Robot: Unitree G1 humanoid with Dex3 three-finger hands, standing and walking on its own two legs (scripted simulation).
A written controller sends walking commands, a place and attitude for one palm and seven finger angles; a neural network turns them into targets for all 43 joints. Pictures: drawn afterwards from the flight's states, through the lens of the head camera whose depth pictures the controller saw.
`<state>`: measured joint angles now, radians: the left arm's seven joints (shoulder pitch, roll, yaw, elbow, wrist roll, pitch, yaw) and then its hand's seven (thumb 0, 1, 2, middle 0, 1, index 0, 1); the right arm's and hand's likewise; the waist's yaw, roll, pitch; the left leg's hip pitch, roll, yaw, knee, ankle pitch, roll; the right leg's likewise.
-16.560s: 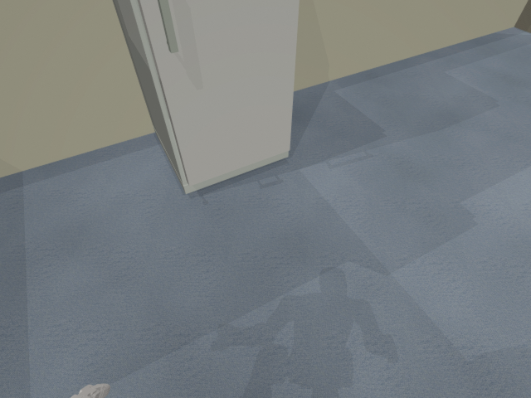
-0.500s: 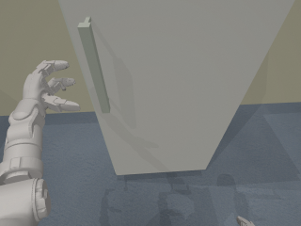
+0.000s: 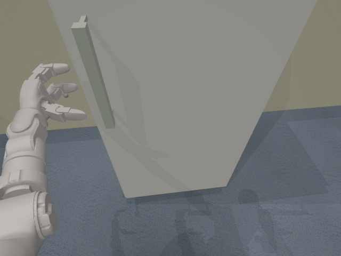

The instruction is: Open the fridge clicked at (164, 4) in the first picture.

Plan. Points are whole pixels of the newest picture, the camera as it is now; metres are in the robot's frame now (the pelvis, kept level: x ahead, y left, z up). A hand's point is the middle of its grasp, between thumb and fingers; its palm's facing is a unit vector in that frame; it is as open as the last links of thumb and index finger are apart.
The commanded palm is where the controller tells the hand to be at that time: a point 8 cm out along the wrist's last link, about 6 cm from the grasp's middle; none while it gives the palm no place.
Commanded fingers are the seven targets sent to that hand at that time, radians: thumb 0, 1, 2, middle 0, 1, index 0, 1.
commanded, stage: move the hooked fingers beside the handle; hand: left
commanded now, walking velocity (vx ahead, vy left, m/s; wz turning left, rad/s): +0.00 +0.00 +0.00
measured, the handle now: (99, 80) +0.50 +0.18 +0.16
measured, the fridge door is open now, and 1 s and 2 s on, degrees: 0 0 0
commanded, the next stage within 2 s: feel for the door with the fingertips in 0.52 s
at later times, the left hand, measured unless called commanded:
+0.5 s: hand (71, 94) +0.44 +0.23 +0.16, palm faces +0.12 -0.99 +0.01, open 14.0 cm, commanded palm +0.41 +0.28 +0.16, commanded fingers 0.00 -0.50 0.30 -0.30 -1.20 -0.30 -1.20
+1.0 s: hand (85, 93) +0.44 +0.20 +0.16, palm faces +0.12 -0.99 +0.01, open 14.0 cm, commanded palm +0.41 +0.25 +0.16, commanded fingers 0.00 -0.50 0.30 -0.30 -1.20 -0.30 -1.20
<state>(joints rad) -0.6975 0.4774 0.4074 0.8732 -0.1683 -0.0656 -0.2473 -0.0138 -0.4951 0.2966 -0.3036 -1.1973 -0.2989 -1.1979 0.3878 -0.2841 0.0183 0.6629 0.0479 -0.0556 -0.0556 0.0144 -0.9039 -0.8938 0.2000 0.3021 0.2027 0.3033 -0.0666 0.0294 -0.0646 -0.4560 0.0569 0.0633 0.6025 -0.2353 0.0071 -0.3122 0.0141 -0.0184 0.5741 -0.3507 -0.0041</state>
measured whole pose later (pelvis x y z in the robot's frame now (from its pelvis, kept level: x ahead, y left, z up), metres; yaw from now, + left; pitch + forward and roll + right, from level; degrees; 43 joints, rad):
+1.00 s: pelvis +0.00 +0.00 +0.00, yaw +1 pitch +5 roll -1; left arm -0.73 0.38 0.32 0.82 -0.16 -0.04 -0.15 -0.01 -0.50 0.30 -0.30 -1.20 -0.30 -1.20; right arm 0.34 -0.27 0.01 0.67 0.04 -0.06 -0.05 0.01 -0.90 -0.89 0.20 0.30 0.20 0.30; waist -0.05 0.03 -0.06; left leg -0.46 0.05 0.04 0.61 -0.24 0.00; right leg -0.31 0.02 -0.03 0.58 -0.36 -0.01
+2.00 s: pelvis -0.01 +0.00 +0.00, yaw +1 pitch +6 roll -1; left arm -0.83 0.38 0.31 0.96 -0.14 -0.12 -0.12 -0.01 -0.50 0.30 -0.32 -1.21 -0.31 -1.21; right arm 0.38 -0.27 0.02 0.69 0.04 -0.07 -0.03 0.01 -0.90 -0.89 0.20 0.30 0.20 0.30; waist -0.07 0.04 -0.06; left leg -0.51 0.05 0.05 0.64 -0.24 0.01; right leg -0.36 0.01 -0.03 0.61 -0.36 0.00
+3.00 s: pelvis +0.00 -0.01 +0.00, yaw +1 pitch +5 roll -1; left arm -0.77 0.28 0.24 0.83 -0.14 -0.04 -0.03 -0.01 -0.50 0.30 -0.30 -1.20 -0.30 -1.20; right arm 0.32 -0.26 0.01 0.69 0.04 -0.04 -0.04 0.01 -0.91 -0.89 0.20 0.30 0.20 0.30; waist -0.05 0.04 -0.06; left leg -0.44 0.05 0.03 0.59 -0.23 -0.01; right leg -0.29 0.02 -0.04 0.57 -0.36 -0.02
